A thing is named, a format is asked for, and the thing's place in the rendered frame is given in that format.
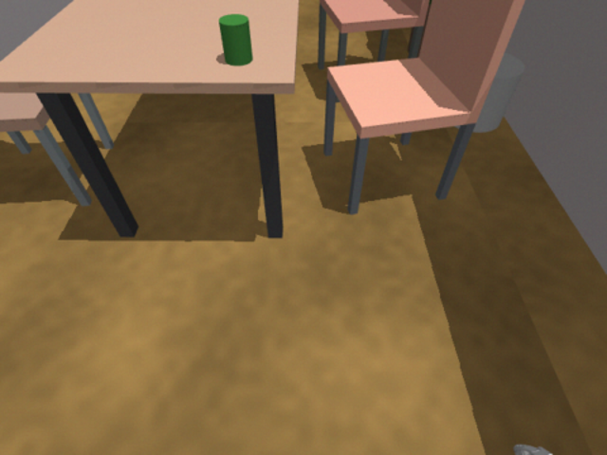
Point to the chair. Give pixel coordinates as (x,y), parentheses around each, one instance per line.
(366,15)
(447,85)
(25,112)

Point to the table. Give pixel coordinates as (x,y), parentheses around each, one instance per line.
(156,47)

